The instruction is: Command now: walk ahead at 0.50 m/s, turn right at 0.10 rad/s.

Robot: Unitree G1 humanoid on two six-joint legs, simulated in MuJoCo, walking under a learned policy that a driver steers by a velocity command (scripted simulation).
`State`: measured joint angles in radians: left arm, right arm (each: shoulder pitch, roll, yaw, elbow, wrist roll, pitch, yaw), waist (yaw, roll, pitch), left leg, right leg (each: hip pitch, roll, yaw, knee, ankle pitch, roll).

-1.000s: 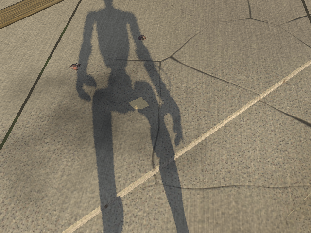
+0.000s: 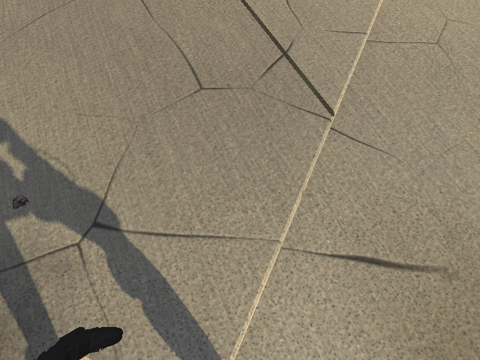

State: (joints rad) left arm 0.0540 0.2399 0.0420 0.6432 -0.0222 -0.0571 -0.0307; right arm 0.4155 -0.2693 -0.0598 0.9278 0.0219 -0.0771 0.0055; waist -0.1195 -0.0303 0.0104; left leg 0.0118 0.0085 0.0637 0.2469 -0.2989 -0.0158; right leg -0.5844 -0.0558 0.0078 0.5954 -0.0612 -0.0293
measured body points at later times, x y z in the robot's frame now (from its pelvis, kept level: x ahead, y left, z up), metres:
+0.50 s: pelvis +0.26 -0.04 +0.00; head +0.28 -0.04 +0.45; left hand +0.25 +0.23 -0.13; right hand +0.46 -0.25 -0.11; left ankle +0.42 +0.14 -0.66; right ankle +0.16 -0.13 -0.74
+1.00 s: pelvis +0.47 +0.01 +0.03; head +0.51 +0.03 +0.48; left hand +0.53 +0.32 -0.07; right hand +0.70 -0.21 -0.06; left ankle +0.46 +0.11 -0.70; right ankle +0.64 -0.09 -0.67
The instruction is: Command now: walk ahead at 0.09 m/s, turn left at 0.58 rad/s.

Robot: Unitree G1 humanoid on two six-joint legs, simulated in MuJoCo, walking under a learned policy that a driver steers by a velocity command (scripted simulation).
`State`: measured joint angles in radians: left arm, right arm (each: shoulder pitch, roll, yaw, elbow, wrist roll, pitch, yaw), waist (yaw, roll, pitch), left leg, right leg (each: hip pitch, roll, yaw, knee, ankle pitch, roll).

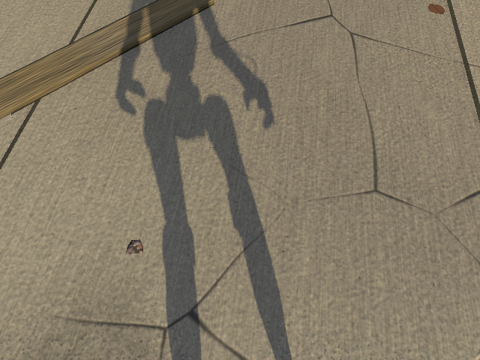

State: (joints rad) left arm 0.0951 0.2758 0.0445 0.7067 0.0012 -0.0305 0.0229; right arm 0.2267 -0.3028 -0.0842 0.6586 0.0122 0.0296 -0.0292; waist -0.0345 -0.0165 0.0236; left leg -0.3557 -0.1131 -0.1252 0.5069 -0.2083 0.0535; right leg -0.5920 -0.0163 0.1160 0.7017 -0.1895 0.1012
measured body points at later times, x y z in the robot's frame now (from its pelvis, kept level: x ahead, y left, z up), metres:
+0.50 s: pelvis +0.05 -0.01 +0.00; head +0.06 +0.00 +0.45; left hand +0.14 +0.26 -0.12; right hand +0.23 -0.23 -0.10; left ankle +0.02 +0.11 -0.74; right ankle +0.12 -0.14 -0.73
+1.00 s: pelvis +0.10 -0.01 +0.00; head +0.10 -0.01 +0.45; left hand +0.15 +0.27 -0.12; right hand +0.20 -0.25 -0.13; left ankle +0.02 +0.11 -0.73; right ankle +0.12 -0.12 -0.73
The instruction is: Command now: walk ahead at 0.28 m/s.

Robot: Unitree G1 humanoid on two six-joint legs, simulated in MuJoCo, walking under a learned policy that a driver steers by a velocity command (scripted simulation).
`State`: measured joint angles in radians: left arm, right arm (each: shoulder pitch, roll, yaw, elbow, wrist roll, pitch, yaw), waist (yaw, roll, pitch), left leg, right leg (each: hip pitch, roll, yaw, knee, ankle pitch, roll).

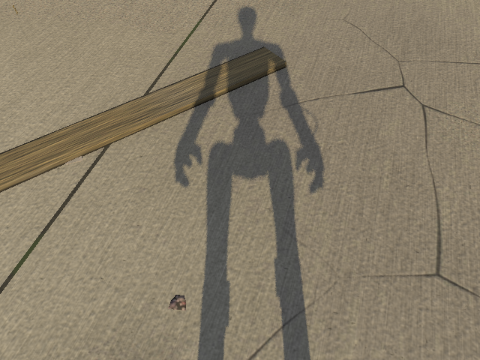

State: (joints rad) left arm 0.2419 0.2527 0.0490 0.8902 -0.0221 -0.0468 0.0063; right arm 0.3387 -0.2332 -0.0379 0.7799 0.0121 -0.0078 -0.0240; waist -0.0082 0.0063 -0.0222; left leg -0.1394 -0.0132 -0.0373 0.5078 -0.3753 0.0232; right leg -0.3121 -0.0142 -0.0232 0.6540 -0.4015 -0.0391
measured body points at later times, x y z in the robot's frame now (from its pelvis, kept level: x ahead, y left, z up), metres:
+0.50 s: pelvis +0.22 +0.01 -0.01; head +0.25 +0.00 +0.44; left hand +0.14 +0.27 -0.14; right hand +0.48 -0.20 -0.08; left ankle +0.38 +0.12 -0.72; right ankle +0.02 -0.11 -0.73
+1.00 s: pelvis +0.50 +0.02 +0.00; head +0.52 +0.01 +0.45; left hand +0.71 +0.24 -0.09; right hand +0.49 -0.26 -0.13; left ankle +0.38 +0.12 -0.73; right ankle +0.69 -0.12 -0.70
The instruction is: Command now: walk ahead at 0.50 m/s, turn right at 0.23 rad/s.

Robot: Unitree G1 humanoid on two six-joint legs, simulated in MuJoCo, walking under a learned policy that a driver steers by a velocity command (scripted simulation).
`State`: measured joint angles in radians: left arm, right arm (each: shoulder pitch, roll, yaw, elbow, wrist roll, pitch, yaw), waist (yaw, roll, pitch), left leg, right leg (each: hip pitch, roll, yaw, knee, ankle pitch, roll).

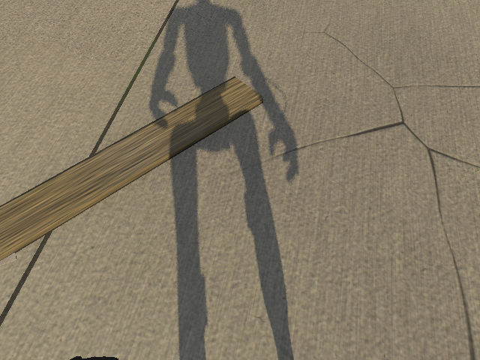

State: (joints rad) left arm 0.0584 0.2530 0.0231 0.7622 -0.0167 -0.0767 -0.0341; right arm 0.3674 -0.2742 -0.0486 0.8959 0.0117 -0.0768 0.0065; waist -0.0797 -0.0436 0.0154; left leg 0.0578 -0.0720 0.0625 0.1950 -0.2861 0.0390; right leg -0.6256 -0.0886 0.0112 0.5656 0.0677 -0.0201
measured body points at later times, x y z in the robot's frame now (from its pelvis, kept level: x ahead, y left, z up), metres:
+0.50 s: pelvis +0.26 -0.04 +0.00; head +0.29 -0.06 +0.45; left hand +0.39 +0.23 -0.11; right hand +0.41 -0.34 -0.09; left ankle +0.44 +0.05 -0.71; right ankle +0.19 -0.12 -0.74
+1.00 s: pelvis +0.31 -0.07 -0.01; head +0.33 -0.10 +0.44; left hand +0.59 +0.09 -0.09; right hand +0.29 -0.38 -0.12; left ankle +0.44 +0.03 -0.73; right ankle +0.26 -0.16 -0.74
